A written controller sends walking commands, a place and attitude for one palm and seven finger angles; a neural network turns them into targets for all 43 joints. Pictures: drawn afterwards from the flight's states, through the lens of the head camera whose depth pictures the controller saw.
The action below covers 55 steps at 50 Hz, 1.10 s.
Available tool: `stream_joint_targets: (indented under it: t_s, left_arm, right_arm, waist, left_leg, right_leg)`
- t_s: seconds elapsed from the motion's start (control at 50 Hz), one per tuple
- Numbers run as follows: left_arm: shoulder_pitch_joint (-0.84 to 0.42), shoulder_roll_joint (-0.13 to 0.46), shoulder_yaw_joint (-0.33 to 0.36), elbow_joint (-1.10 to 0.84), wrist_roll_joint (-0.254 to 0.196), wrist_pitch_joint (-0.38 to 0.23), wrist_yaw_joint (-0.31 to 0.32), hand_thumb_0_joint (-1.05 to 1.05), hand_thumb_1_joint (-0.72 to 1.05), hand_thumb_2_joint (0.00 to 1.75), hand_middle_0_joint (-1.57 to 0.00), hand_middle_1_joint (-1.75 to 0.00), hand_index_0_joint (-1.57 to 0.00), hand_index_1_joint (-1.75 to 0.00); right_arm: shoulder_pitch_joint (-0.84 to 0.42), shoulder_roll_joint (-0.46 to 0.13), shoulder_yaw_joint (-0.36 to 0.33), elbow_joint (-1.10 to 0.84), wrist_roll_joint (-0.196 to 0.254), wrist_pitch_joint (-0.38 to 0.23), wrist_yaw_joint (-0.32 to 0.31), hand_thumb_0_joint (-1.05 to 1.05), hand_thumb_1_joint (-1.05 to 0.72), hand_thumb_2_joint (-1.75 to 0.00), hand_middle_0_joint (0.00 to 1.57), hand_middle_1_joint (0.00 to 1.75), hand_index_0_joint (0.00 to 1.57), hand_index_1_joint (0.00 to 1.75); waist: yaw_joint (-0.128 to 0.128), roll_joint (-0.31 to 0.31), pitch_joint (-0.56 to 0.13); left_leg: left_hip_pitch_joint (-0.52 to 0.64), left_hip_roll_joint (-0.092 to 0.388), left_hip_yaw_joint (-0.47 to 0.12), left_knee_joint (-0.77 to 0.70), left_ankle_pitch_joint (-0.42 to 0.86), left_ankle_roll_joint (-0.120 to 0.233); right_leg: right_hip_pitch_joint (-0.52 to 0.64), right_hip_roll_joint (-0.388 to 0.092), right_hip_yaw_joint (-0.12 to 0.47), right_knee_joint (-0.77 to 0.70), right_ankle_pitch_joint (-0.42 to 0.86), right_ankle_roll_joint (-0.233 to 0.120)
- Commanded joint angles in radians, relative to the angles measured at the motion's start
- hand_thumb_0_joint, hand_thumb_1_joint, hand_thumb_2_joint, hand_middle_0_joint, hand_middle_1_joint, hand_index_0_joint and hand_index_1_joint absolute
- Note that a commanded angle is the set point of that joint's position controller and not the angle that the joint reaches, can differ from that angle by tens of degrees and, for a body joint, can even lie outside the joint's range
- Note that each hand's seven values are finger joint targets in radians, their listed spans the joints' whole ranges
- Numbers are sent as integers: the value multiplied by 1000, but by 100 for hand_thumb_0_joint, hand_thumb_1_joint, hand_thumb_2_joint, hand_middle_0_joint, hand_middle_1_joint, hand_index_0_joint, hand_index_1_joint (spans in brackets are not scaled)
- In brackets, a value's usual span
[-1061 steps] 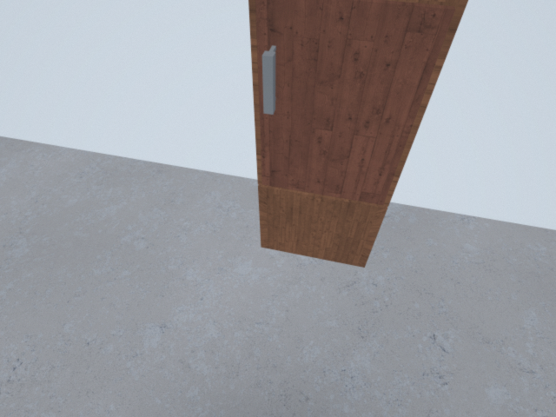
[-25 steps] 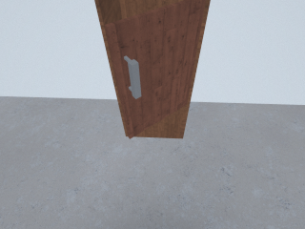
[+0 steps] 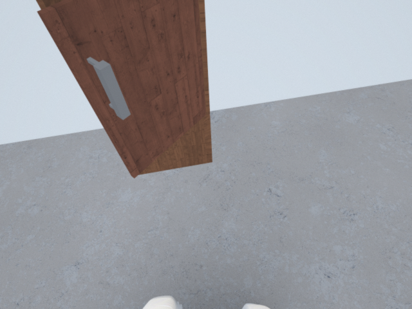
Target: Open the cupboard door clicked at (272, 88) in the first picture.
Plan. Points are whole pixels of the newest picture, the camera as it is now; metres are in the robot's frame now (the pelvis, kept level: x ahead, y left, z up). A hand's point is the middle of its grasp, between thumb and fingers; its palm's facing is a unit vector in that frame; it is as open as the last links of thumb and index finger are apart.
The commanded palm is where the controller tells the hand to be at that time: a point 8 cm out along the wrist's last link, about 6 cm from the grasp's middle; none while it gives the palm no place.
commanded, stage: walk to a spot facing it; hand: left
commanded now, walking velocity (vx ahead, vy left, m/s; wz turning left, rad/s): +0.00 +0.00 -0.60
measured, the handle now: (108, 89) +0.57 +0.28 +0.08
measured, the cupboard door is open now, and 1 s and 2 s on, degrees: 40 40 40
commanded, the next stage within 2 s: none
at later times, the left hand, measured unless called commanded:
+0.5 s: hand out of the picture +0.12 +0.21 -0.15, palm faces -0.21 -0.95 -0.23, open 7.4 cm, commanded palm none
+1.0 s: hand (165, 287) +0.18 +0.12 -0.16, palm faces -0.58 -0.79 -0.20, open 7.4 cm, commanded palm none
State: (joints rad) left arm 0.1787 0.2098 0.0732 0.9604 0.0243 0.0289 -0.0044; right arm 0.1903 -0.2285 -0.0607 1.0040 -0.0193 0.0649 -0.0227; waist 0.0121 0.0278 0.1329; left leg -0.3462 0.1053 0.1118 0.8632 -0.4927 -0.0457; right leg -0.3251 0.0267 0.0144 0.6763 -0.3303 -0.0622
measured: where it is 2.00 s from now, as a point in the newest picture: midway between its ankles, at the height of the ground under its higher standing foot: outside the picture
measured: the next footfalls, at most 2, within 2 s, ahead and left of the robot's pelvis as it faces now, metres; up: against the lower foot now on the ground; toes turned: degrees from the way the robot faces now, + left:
left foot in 0.36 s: +0.06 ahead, +0.15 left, +0.00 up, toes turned -13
right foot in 0.64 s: -0.01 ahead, -0.13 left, +0.00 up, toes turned -26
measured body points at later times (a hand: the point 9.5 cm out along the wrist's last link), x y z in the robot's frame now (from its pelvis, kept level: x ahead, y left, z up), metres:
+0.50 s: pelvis -0.01 +0.02 +0.02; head +0.04 +0.03 +0.46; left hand +0.13 +0.26 -0.13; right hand +0.02 -0.25 -0.11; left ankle +0.02 +0.16 -0.72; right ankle -0.04 -0.10 -0.66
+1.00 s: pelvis -0.01 +0.01 +0.01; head +0.04 -0.01 +0.45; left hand +0.21 +0.16 -0.15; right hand -0.11 -0.25 -0.12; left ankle +0.07 +0.11 -0.72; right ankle -0.06 -0.11 -0.69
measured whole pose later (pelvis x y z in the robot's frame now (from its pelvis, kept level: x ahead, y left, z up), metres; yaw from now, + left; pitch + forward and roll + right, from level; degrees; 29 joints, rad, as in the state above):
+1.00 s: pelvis -0.01 +0.01 +0.01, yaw -36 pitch +1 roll -1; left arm 0.16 0.25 0.07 0.91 0.02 0.07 -0.02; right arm 0.20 -0.23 -0.04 0.88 -0.02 0.01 -0.03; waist -0.02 -0.04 0.10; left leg -0.32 0.06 0.05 0.60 -0.28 -0.02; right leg -0.46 0.07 0.08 0.83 -0.44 0.01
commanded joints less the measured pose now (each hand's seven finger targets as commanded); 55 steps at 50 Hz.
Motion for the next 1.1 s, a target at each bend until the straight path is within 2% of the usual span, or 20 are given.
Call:
stream_joint_targets:
  t_s: [0.0, 0.06, 0.2, 0.28, 0.3, 0.32, 0.34, 0.38, 0.44, 0.56, 0.58, 0.62, 0.66, 0.7, 0.74, 0.88, 0.92, 0.96, 1.02, 1.08]
  left_arm:
    - [69, 217, 58, -50, 1, -11, 35, 0, 90, 90, -20, -30, -20, -30]
    - [72, 196, 53, -54, 1, -19, 39, 0, 90, 90, -20, -30, -20, -30]
    - [97, 213, 59, -61, 8, -7, 29, 0, 90, 90, -20, -30, -20, -30]
    - [21, 201, 54, -85, -2, 2, 25, 0, 90, 90, -20, -30, -20, -30]
    - [21, 158, 44, -103, -12, 6, 20, 0, 90, 90, -20, -30, -20, -30]
    - [32, 106, 32, -125, -23, 5, 5, 0, 90, 90, -20, -30, -20, -30]
    - [-23, 148, 37, -137, -9, 5, -1, 0, 90, 90, -20, -30, -20, -30]
    - [16, 138, 47, -137, 4, 5, -15, 0, 90, 90, -20, -30, -20, -30]
    - [3, 120, 42, -133, -1, 20, -32, 0, 90, 90, -20, -30, -20, -30]
    - [31, 115, 27, -126, -6, 1, -39, 0, 90, 90, -20, -30, -20, -30]
    - [85, 141, 35, -110, -7, -4, -36, 0, 90, 90, -20, -30, -20, -30]
    - [175, 341, 71, -82, 4, -16, -3, 0, 90, 90, -20, -30, -20, -30]
    - [136, 316, 69, -94, -3, -5, 11, 0, 90, 90, -20, -30, -20, -30]
    - [42, 248, 57, -112, 5, -6, 24, 0, 90, 90, -20, -30, -20, -30]
    - [32, 238, 49, -120, 3, -7, 23, 0, 90, 90, -20, -30, -20, -30]
    - [-55, 209, 38, -140, -4, 12, 10, 0, 90, 90, -20, -30, -20, -30]
    - [-37, 123, 18, -173, -18, 18, -5, 0, 90, 90, -20, -30, -20, -30]
    - [-56, 152, 30, -188, -9, 4, -25, 0, 90, 90, -20, -30, -20, -30]
    - [-73, 113, 31, -157, 3, 13, -52, 0, 90, 90, -20, -30, -20, -30]
    - [-128, 82, 18, -170, 1, -3, -66, 0, 90, 90, -20, -30, -20, -30]
  right_arm:
    - [-83, -85, -28, -124, 7, -32, -7, 0, -90, -90, 20, 30, 20, 30]
    - [-72, -60, -21, -126, 10, -33, -5, 0, -90, -90, 20, 30, 20, 30]
    - [-116, -56, -19, -164, 19, -40, -11, 0, -90, -90, 20, 30, 20, 30]
    - [4, -75, -22, -132, 25, -55, -22, 0, -90, -90, 20, 30, 20, 30]
    - [35, -133, -29, -125, 18, -65, -31, 0, -90, -90, 20, 30, 20, 30]
    - [29, -231, -48, -141, -1, -71, -34, 0, -90, -90, 20, 30, 20, 30]
    - [36, -248, -47, -151, -8, -66, -39, 0, -90, -90, 20, 30, 20, 30]
    - [-40, -197, -32, -187, -22, -72, -32, 0, -90, -90, 20, 30, 20, 30]
    - [-73, -163, -23, -193, -22, -68, -29, 0, -90, -90, 20, 30, 20, 30]
    - [18, -214, -42, -167, -13, -58, -14, 0, -90, -90, 20, 30, 20, 30]
    - [-1, -211, -43, -173, -7, -56, -11, 0, -90, -90, 20, 30, 20, 30]
    - [-65, -87, -17, -246, 13, -49, -2, 0, -90, -90, 20, 30, 20, 30]
    - [-78, -108, -15, -246, 16, -47, 0, 0, -90, -90, 20, 30, 20, 30]
    - [-56, -121, -19, -200, 13, -46, -5, 0, -90, -90, 20, 30, 20, 30]
    - [-44, -89, -12, -192, 14, -42, 0, 0, -90, -90, 20, 30, 20, 30]
    - [128, -101, -16, -135, 14, -56, -10, 0, -90, -90, 20, 30, 20, 30]
    - [151, -264, -43, -150, -12, -72, -25, 0, -90, -90, 20, 30, 20, 30]
    - [79, -242, -32, -193, -19, -80, -27, 0, -90, -90, 20, 30, 20, 30]
    - [46, -195, -21, -172, -25, -86, -18, 0, -90, -90, 20, 30, 20, 30]
    - [132, -189, -25, -138, -27, -93, -14, 0, -90, -90, 20, 30, 20, 30]
  waist:
    - [20, -189, -119]
    - [11, -132, -209]
    - [27, -197, -183]
    - [-44, -152, -209]
    - [-56, -8, -214]
    - [-49, 300, -200]
    - [-63, 239, -161]
    - [-4, 84, -162]
    - [13, 198, -119]
    - [-5, 174, -174]
    - [28, 127, -185]
    - [89, -404, -185]
    - [72, -255, -136]
    - [27, -301, -195]
    - [13, -199, -207]
    - [-74, -106, -174]
    - [-72, 347, -158]
    - [-32, 83, -135]
    - [-18, 193, -117]
    - [-61, 187, -130]
  left_leg:
    - [-247, -25, -136, 311, -6, -8]
    - [-178, -46, -122, 210, 40, -18]
    - [-95, -93, -130, -39, 31, -5]
    - [208, -99, -129, -405, 208, 9]
    - [352, 23, -249, -525, 197, 44]
    - [403, 295, -526, -637, 224, 140]
    - [285, 394, -560, -629, 350, 225]
    - [171, 329, -419, -592, 423, 252]
    - [147, 193, -168, -522, 551, 171]
    - [155, 183, -59, -352, 589, 105]
    - [88, 157, -30, -262, 514, 69]
    - [-242, -55, 22, 179, -193, -24]
    - [-284, -3, -111, 284, -110, -4]
    - [-226, -8, -115, 267, -26, -15]
    - [-138, -32, -90, 159, 14, -21]
    - [243, -62, -91, -388, 207, 5]
    - [270, 367, -579, -674, 73, 166]
    - [127, 384, -521, -663, 109, 248]
    - [151, 227, -240, -633, 93, 155]
    - [226, 209, -133, -592, 182, 138]
  right_leg:
    - [179, -287, 458, -338, 392, -163]
    - [237, -238, 377, -290, 541, -144]
    - [199, -207, 465, -308, 456, -142]
    - [18, -137, 442, -236, 362, -50]
    - [-147, -45, 356, -152, 171, 3]
    - [-312, 77, 163, 80, -197, 67]
    - [-297, 29, 82, 285, -284, 97]
    - [-242, -4, 48, 437, -206, 110]
    - [-215, -35, -4, 385, -130, 121]
    - [40, 2, -122, -46, -3, 88]
    - [154, -12, -100, -163, 129, 70]
    - [282, -409, 487, -363, 571, -123]
    - [222, -389, 436, -353, 362, -193]
    - [206, -280, 348, -290, 439, -150]
    - [148, -255, 313, -284, 456, -137]
    - [-141, -140, 321, -242, 48, -31]
    - [-333, 57, 33, 207, -281, 83]
    - [-257, -51, 58, 402, -195, 90]
    - [-262, -63, -19, 364, -102, 98]
    - [-216, -56, -87, 177, -102, 94]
